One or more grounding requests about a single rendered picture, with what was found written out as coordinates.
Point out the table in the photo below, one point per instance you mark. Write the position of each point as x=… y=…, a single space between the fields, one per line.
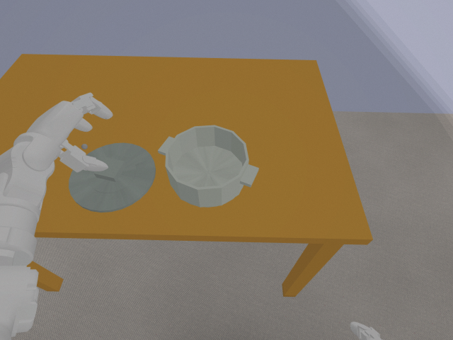
x=304 y=191

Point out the left robot forearm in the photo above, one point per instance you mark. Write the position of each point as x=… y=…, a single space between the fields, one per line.
x=24 y=171

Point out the robot right hand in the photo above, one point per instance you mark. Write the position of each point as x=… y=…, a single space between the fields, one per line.
x=363 y=332

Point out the left robot upper arm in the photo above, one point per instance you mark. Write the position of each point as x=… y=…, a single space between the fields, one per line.
x=18 y=300

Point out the knob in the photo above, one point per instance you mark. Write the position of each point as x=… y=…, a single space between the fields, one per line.
x=115 y=168

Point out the robot left hand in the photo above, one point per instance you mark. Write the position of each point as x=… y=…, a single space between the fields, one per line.
x=58 y=122

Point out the lid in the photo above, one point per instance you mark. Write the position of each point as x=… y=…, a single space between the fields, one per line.
x=100 y=195

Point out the pot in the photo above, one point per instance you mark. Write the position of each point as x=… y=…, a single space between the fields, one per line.
x=207 y=166

